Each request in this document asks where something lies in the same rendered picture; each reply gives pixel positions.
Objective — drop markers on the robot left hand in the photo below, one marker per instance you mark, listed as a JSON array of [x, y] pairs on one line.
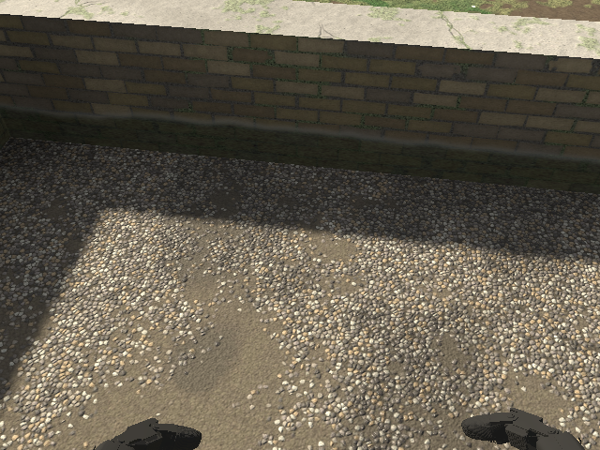
[[150, 435]]

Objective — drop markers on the robot right hand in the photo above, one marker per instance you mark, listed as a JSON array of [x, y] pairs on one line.
[[523, 430]]

